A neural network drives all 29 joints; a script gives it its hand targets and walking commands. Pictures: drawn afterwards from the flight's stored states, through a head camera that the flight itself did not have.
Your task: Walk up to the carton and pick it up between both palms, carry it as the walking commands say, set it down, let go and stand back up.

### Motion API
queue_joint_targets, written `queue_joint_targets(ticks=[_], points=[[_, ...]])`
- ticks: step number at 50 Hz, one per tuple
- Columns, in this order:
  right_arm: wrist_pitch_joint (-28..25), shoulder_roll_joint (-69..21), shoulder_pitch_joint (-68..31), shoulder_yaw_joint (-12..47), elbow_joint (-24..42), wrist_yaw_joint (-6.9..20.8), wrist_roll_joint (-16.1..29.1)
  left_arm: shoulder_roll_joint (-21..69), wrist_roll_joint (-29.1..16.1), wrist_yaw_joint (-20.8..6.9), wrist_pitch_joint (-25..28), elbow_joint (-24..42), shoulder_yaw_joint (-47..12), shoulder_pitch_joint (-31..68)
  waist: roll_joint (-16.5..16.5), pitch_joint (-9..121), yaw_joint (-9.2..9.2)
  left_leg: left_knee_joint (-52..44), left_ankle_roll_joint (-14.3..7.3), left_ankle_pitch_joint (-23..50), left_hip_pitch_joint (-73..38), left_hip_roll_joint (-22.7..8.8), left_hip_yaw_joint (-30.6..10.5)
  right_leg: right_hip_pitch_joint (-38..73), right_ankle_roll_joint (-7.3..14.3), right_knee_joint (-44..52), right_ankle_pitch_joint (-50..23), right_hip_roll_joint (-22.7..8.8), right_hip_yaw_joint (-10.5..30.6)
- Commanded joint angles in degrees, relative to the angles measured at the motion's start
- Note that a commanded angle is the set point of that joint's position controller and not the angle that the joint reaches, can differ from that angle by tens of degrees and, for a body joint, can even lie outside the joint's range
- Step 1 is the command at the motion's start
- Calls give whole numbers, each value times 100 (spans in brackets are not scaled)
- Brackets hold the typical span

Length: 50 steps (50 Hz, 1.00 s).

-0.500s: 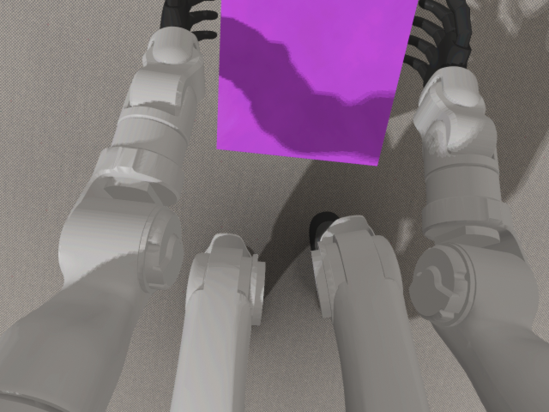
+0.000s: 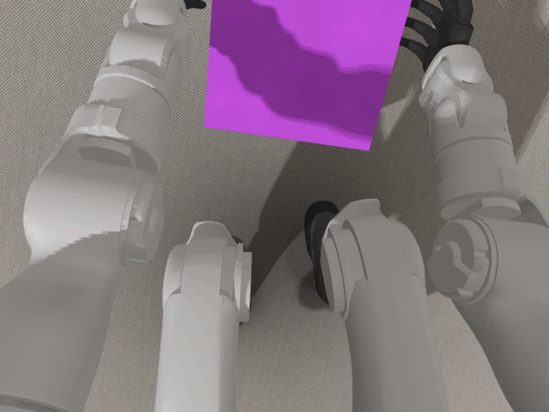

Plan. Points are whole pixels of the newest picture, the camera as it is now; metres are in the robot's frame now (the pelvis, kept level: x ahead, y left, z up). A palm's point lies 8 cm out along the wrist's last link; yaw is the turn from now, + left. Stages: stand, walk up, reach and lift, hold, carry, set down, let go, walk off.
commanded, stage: set down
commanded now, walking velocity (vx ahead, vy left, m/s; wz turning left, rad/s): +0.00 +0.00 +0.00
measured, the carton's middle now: (300, 34) +0.54 -0.09 -0.28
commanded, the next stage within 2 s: none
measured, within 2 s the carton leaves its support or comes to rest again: rests again in 1.64 s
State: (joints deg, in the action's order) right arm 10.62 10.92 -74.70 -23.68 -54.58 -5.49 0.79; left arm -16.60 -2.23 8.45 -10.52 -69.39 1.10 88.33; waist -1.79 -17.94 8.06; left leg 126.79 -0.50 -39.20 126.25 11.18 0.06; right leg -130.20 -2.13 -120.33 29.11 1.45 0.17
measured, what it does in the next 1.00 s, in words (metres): stands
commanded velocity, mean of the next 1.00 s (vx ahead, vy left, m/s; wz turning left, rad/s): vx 0.00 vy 0.00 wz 0.00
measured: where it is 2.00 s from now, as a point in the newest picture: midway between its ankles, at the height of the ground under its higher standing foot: (277, 287)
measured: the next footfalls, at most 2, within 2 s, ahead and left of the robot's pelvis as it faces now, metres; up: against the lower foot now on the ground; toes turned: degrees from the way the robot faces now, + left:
none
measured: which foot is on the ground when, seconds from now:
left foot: down 0.00-1.00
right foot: down 0.00-1.00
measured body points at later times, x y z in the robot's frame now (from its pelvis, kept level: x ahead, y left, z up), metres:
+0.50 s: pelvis -0.01 +0.00 -0.01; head +0.35 -0.01 +0.24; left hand +0.57 +0.07 -0.19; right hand +0.50 -0.24 -0.19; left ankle +0.08 +0.09 -0.35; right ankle +0.13 -0.12 -0.35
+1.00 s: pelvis +0.00 +0.00 -0.02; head +0.37 +0.00 +0.23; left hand +0.58 +0.08 -0.20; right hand +0.51 -0.24 -0.20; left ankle +0.08 +0.09 -0.35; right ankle +0.13 -0.12 -0.35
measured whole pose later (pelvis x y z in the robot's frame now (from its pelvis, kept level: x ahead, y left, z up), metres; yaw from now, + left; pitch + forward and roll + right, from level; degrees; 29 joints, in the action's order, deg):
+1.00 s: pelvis +0.00 +0.00 -0.02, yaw +0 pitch +37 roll -3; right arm 9.5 15.0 -80.9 -24.3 -63.0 -0.3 0.5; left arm -16.9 4.7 2.9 -10.3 -67.2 7.6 89.4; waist -0.9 -20.7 8.0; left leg 130.2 -3.0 -38.6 128.4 6.7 1.8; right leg -131.5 -0.9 -123.7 29.3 -0.8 -1.5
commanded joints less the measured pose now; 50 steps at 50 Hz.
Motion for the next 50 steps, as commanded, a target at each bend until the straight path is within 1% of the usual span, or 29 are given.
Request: queue_joint_targets(ticks=[1,4,10,15,20,34,50], points=[[-341,-3931,-3858,1809,847,1349,510,4841,-411,-1345,459,1161,-915,2839,-749,6278,403,-1234,-35,2492,-1898,-189,-266,3646,240,164,-2773,288,-190],[-344,-3911,-3859,1767,712,1347,532,4777,-370,-1374,460,1080,-857,2796,-709,6057,364,-1202,-60,2390,-1777,-207,-267,3557,244,143,-2695,285,-154],[-351,-3836,-3937,1660,536,1335,529,4684,-254,-1451,428,915,-722,2807,-734,5731,292,-1182,-105,2133,-1592,-265,-259,3373,247,127,-2446,270,-118],[-340,-3796,-3918,1550,377,1335,478,4611,-173,-1527,385,852,-628,2848,-709,5507,316,-1171,-131,1888,-1454,-296,-246,3293,249,138,-2244,254,-109],[-327,-3781,-3819,1425,220,1358,410,4558,-100,-1594,343,812,-563,2834,-735,5296,356,-1163,-142,1793,-1385,-323,-253,3154,250,142,-2120,238,-110],[-265,-3723,-3351,1157,-60,1498,257,4448,209,-1702,229,639,-352,2352,-762,4746,313,-1135,-187,1897,-1277,-400,-340,2684,249,93,-1973,215,-101],[-272,-3602,-2906,969,-296,1571,220,4357,431,-1751,158,546,-308,1830,-831,4359,264,-1050,-228,2219,-1328,-490,-451,2285,229,-17,-1912,203,-94]])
